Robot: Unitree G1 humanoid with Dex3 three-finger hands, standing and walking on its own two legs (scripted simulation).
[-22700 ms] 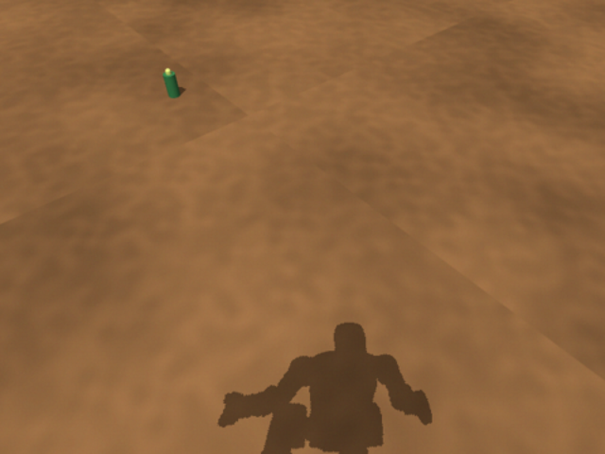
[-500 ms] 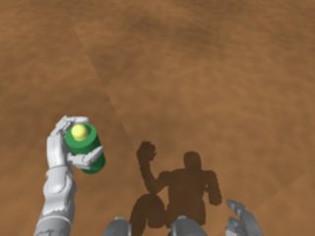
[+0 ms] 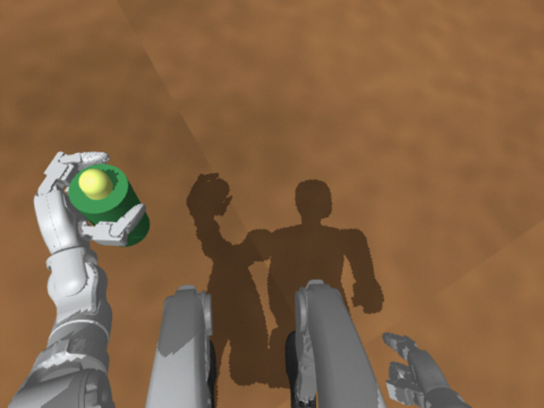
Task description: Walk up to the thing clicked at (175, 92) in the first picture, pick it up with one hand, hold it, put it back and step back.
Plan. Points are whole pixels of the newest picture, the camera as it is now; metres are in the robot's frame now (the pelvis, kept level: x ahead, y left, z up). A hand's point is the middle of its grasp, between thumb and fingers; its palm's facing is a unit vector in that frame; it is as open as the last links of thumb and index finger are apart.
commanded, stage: crouch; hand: left
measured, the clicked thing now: (111, 205) +0.40 +0.22 -0.06
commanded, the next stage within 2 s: lower in 1.08 s
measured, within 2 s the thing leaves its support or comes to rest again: neither
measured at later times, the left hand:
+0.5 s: hand (128, 220) +0.42 +0.25 -0.21, palm faces +0.32 -0.95 -0.03, open 10.3 cm
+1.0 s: hand (133, 226) +0.43 +0.26 -0.28, palm faces +0.31 -0.95 -0.01, open 10.3 cm
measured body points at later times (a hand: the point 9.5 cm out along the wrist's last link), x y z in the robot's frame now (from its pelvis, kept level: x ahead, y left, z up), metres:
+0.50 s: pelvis -0.04 +0.00 -0.15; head +0.18 +0.05 +0.24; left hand +0.40 +0.29 -0.21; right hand +0.04 -0.27 -0.27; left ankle +0.06 +0.12 -0.49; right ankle +0.06 -0.12 -0.49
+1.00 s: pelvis -0.04 +0.00 -0.20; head +0.19 +0.08 +0.18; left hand +0.41 +0.31 -0.28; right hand +0.04 -0.28 -0.31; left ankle +0.06 +0.12 -0.49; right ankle +0.06 -0.12 -0.49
